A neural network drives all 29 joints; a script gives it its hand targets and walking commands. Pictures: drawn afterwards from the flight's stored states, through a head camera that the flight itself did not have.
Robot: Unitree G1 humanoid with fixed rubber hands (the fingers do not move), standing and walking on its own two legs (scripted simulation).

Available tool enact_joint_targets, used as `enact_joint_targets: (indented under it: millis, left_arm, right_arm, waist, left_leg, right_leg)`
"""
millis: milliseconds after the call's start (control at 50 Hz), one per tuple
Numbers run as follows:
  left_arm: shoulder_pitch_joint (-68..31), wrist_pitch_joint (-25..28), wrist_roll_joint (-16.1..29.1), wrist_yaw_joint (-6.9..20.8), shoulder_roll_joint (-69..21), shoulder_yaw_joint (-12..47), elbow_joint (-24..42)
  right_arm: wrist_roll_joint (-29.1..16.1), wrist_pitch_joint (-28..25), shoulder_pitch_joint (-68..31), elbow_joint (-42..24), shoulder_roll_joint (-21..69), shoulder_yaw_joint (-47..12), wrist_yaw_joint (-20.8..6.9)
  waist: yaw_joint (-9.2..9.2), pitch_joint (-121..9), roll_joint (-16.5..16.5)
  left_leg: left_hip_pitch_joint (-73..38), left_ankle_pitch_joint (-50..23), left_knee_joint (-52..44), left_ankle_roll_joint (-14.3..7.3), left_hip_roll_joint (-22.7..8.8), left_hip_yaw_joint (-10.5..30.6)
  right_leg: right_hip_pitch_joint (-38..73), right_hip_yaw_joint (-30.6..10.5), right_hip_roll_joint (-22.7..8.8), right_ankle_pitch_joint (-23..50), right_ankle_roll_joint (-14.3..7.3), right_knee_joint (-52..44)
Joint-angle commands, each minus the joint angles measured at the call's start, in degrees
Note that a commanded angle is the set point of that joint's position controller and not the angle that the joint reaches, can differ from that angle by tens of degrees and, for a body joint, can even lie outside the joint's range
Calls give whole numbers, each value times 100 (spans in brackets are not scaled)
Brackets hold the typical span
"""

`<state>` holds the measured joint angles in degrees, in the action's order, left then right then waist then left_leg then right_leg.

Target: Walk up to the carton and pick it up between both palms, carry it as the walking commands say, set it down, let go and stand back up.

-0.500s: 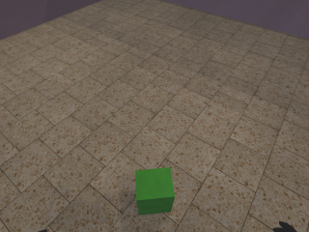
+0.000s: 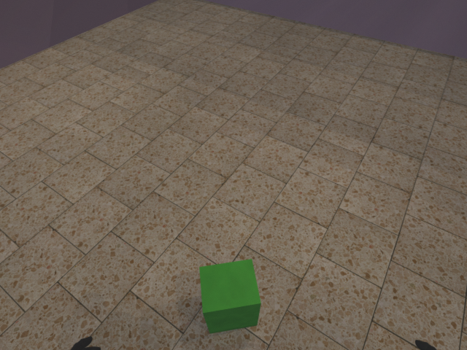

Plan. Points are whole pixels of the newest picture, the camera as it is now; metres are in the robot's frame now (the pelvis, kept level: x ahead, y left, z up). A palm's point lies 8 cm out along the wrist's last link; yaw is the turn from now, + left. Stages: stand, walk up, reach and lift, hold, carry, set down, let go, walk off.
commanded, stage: walk up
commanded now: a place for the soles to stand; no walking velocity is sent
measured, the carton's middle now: (229, 298) +0.41 +0.03 -0.64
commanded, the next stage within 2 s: stand in 0.16 s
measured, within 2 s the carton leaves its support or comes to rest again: neither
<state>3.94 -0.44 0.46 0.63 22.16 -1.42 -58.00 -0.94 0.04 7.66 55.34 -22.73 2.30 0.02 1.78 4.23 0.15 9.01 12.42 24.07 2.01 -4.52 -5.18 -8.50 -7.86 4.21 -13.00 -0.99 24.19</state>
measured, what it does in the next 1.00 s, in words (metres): stands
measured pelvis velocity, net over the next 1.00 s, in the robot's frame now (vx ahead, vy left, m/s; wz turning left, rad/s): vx -0.01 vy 0.02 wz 0.13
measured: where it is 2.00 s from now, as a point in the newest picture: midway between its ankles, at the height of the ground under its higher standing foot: outside the picture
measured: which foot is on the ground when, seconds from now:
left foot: down 0.00-1.00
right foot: down 0.00-1.00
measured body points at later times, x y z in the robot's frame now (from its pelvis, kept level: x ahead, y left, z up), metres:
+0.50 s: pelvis +0.01 +0.01 +0.00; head +0.02 +0.01 +0.45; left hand +0.11 +0.32 -0.12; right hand +0.09 -0.30 -0.12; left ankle +0.01 +0.14 -0.74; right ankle +0.00 -0.11 -0.74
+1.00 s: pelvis -0.01 +0.02 -0.02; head +0.09 +0.04 +0.42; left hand +0.16 +0.30 -0.13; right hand +0.20 -0.25 -0.12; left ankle +0.01 +0.14 -0.74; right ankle +0.00 -0.11 -0.74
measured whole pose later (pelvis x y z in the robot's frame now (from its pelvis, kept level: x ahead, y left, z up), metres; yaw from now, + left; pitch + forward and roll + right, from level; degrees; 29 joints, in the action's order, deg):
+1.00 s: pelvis -0.01 +0.02 -0.02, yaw +7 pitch +5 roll +0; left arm 2.3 -16.6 -7.2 2.6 14.9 -6.2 -29.2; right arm 4.5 13.5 -0.8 35.8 -14.3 13.0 -3.5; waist 3.2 8.4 0.8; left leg 26.8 15.9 37.9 0.1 0.3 1.1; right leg -23.4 -1.5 -0.2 -19.6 1.1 38.2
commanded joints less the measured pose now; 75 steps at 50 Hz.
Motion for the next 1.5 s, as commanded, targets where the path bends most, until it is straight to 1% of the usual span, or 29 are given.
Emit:
enact_joint_targets:
  millis: [0,220,440,640,660,680,700,720,740,760,780,800,820,840,860,880,900,940,1020,1080,1140,1200,1260,1340,1480]
  left_arm:
    - [-288,153,14,-124,1170,-245,170]
    - [-297,177,10,-191,1023,-250,-71]
    - [-161,179,-22,-229,974,-282,-148]
    - [-31,178,-41,-236,966,-303,-127]
    - [-1477,-123,-66,102,157,-378,2700]
    - [-884,-537,-335,188,-46,-497,2150]
    - [-724,-820,-466,270,188,-680,2154]
    - [-535,-1087,-591,294,369,-758,2338]
    - [-440,-1318,-766,315,482,-812,2510]
    - [-482,-1483,-789,296,562,-831,2789]
    - [-443,-1623,-861,245,630,-921,2804]
    - [-333,-1717,-895,215,610,-994,2834]
    - [-211,-1767,-869,184,487,-966,2998]
    - [-87,-1777,-809,149,323,-869,3178]
    - [-31,-1747,-792,135,214,-790,3311]
    - [-83,-1672,-819,142,172,-743,3393]
    - [-172,-1578,-833,141,123,-743,3477]
    - [-454,-1417,-775,140,38,-756,3632]
    - [-1163,-1327,-666,108,-44,-728,3756]
    - [-1546,-1332,-656,47,-43,-786,3693]
    - [-1733,-1360,-643,-26,-101,-865,3515]
    - [-1880,-1410,-600,-92,-181,-924,3332]
    - [-2213,-1446,-536,-139,-213,-963,3205]
    - [-2874,-1485,-419,-202,-169,-986,3213]
    - [-4345,-1561,-179,-247,-32,-897,3260]
  right_arm:
    - [11,-136,-210,-107,-1115,233,16]
    - [46,-180,-258,216,-1005,268,34]
    - [62,-156,-273,232,-903,321,54]
    - [65,-134,-286,186,-876,339,59]
    - [-33,173,-2348,-3012,-90,439,-31]
    - [25,508,-1756,-2306,-180,512,-110]
    - [286,759,-1455,-2266,-275,718,-191]
    - [439,989,-1309,-2422,-515,939,-206]
    - [535,1189,-1194,-2509,-499,1115,-209]
    - [581,1339,-1262,-2715,-423,1183,-173]
    - [522,1465,-939,-2552,-433,1244,-167]
    - [509,1550,-579,-2423,-458,1312,-186]
    - [496,1587,-366,-2382,-457,1329,-211]
    - [492,1583,-221,-2339,-402,1324,-238]
    - [533,1539,-106,-2281,-339,1358,-261]
    - [600,1459,-57,-2247,-273,1424,-276]
    - [622,1367,-87,-2232,-185,1456,-304]
    - [576,1185,-344,-2316,-59,1488,-347]
    - [404,1035,-1004,-2560,-63,1561,-372]
    - [342,1000,-1415,-2784,-150,1556,-350]
    - [312,996,-1714,-2932,-199,1477,-326]
    - [261,1035,-1952,-2982,-173,1352,-315]
    - [211,1085,-2297,-2948,-164,1279,-323]
    - [124,1149,-2915,-2877,-220,1274,-325]
    - [-68,1260,-4207,-2719,-202,1304,-220]
  waist:
    - [-61,-646,113]
    - [-69,-605,40]
    - [-45,-604,-62]
    - [-44,-549,-68]
    - [-311,294,-185]
    - [-230,503,-6]
    - [-92,188,8]
    - [0,-80,64]
    - [-18,-50,111]
    - [-16,-347,392]
    - [56,-704,463]
    - [110,-1009,397]
    - [125,-1373,245]
    - [156,-1631,163]
    - [234,-1748,148]
    - [339,-1791,187]
    - [391,-1817,172]
    - [441,-1793,77]
    - [343,-1770,-192]
    - [202,-2029,-313]
    - [68,-2442,-305]
    - [-19,-2788,-195]
    - [-36,-3064,-63]
    - [4,-3427,44]
    - [88,-4079,43]
  left_leg:
    - [-748,-681,-418,-317,-474,488]
    - [-862,-867,-587,-340,-517,461]
    - [-1006,-948,-569,-392,-545,461]
    - [-1007,-852,-553,-409,-539,460]
    - [752,153,260,-138,359,496]
    - [903,799,332,-131,455,261]
    - [541,758,514,-112,587,137]
    - [148,619,645,-66,692,121]
    - [-241,321,589,-7,731,130]
    - [-592,-34,576,2,719,144]
    - [-670,-124,690,-60,762,138]
    - [-635,-424,792,-68,773,195]
    - [-710,-853,883,-67,762,282]
    - [-772,-1286,993,-71,759,354]
    - [-740,-1564,1120,-76,755,399]
    - [-599,-1627,1242,-83,753,440]
    - [-446,-1615,1333,-92,739,470]
    - [-119,-1408,1473,-98,699,513]
    - [357,-834,1645,-89,621,543]
    - [509,-749,1839,-57,600,528]
    - [676,-920,2063,-46,611,507]
    - [936,-1063,2237,-31,638,481]
    - [1230,-988,2362,-7,650,462]
    - [1537,-734,2490,16,642,457]
    - [2023,-193,2710,41,643,421]
  right_leg:
    - [-350,-650,-935,1185,-108,-672]
    - [-284,-511,-889,1413,-95,-644]
    - [-346,-472,-877,1459,-76,-633]
    - [-392,-482,-878,1401,-74,-648]
    - [-1498,624,-235,-342,215,158]
    - [-1511,809,-284,-923,168,63]
    - [-1631,921,-300,-1107,236,36]
    - [-1769,1009,-305,-1080,298,-35]
    - [-1962,1058,-257,-861,329,-141]
    - [-2125,1012,-241,-516,400,-138]
    - [-2012,942,-266,-221,441,-68]
    - [-1770,989,-233,298,420,152]
    - [-1543,1039,-195,780,354,377]
    - [-1459,1070,-139,1136,306,555]
    - [-1503,1090,-84,1382,284,704]
    - [-1610,1093,-49,1550,280,840]
    - [-1741,1100,-28,1606,272,952]
    - [-2074,1081,-19,1499,267,1101]
    - [-2616,1060,-65,953,271,1315]
    - [-2922,1058,-87,730,278,1492]
    - [-3116,1079,-69,754,308,1716]
    - [-3278,1113,-48,803,357,1912]
    - [-3474,1131,-45,700,385,2057]
    - [-3761,1131,-46,440,387,2222]
    - [-4205,1100,-59,-26,402,2462]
